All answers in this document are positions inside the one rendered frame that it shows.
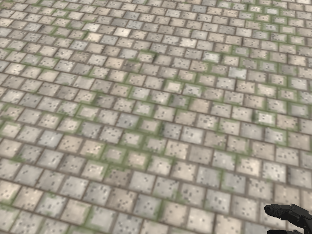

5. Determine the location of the right robot hand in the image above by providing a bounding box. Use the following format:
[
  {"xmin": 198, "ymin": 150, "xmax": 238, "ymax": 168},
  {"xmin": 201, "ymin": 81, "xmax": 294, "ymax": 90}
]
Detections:
[{"xmin": 264, "ymin": 204, "xmax": 312, "ymax": 234}]

